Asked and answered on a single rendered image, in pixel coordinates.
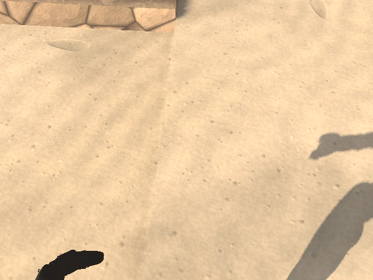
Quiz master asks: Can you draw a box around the left robot hand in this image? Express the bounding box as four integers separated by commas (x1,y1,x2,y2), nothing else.
35,250,104,280

